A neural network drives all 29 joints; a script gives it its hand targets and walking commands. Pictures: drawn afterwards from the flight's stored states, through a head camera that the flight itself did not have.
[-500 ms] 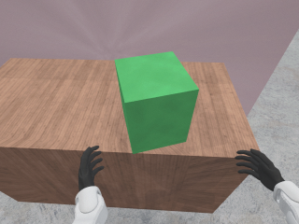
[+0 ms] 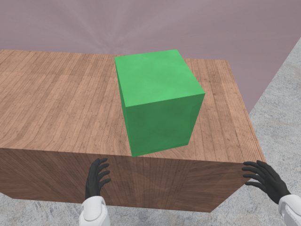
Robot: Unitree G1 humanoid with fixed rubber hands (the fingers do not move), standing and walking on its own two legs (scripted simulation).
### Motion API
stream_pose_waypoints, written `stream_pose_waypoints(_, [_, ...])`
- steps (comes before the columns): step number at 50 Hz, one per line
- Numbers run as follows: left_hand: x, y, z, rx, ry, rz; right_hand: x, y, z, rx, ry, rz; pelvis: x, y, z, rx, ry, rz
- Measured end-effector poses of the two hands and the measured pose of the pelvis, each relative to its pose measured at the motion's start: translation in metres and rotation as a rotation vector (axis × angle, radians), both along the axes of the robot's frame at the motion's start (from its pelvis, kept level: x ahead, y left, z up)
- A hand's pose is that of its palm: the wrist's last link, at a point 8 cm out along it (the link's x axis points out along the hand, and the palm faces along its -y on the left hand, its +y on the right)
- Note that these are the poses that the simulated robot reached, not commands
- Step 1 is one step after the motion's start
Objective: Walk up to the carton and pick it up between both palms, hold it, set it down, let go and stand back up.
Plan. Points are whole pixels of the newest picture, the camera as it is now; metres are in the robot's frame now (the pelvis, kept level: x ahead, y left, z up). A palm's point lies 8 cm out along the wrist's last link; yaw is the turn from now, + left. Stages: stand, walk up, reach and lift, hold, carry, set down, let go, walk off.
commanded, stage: set down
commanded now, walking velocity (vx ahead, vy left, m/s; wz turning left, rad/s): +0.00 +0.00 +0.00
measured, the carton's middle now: (153, 104) +0.46 +0.04 +0.04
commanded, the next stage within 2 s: let go in 1.46 s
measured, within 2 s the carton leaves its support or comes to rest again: neither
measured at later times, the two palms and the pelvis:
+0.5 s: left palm (87, 205) +0.16 +0.19 -0.03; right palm (260, 200) +0.21 -0.26 -0.03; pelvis +0.00 +0.00 +0.00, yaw +0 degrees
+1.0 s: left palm (81, 216) +0.14 +0.20 -0.06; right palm (245, 204) +0.20 -0.23 -0.05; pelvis +0.00 +0.00 +0.00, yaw +0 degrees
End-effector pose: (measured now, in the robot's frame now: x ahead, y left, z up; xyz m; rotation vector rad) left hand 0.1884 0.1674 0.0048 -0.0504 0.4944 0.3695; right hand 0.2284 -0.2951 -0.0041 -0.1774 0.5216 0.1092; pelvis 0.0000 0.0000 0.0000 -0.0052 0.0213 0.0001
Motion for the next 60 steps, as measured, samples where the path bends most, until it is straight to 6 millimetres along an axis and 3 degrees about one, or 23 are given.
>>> stream_pose_waypoints(23, [-0.023, 0.017, -0.028, 0.042, 0.097, -0.074, -0.018, 0.032, -0.023, 0.040, 0.040, -0.061, -0.001, 0.003, 0.000, 0.000, -0.028, 0.002])
stream_pose_waypoints(60, [-0.052, 0.044, -0.073, 0.074, 0.310, -0.192, -0.030, 0.076, -0.052, -0.018, 0.117, -0.104, -0.001, 0.006, 0.000, 0.000, -0.035, 0.004])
